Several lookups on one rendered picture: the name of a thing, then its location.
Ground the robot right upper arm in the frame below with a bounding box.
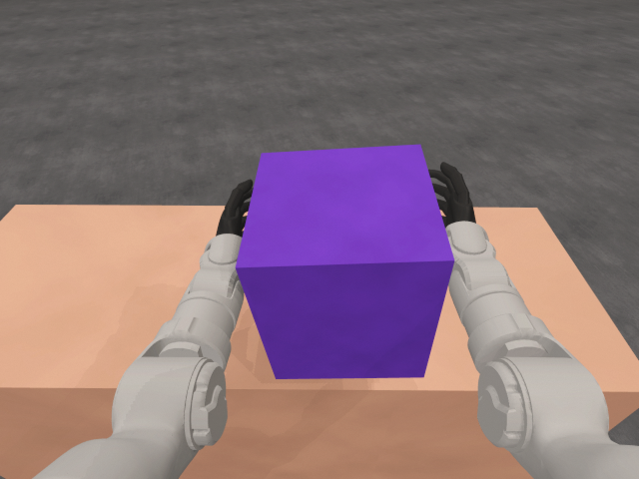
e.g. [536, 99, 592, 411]
[477, 357, 639, 479]

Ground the robot right hand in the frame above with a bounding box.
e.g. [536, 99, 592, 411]
[428, 162, 476, 227]

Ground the robot left hand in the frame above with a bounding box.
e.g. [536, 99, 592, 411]
[216, 180, 254, 237]

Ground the robot left upper arm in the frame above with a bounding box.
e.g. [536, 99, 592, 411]
[32, 357, 228, 479]

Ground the right robot forearm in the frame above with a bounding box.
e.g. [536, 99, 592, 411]
[445, 222, 609, 430]

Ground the left robot forearm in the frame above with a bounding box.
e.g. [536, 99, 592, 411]
[112, 234, 244, 430]

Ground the pedestal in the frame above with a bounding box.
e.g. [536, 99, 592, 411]
[0, 205, 639, 479]

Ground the carton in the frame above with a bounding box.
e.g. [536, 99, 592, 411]
[236, 145, 454, 379]

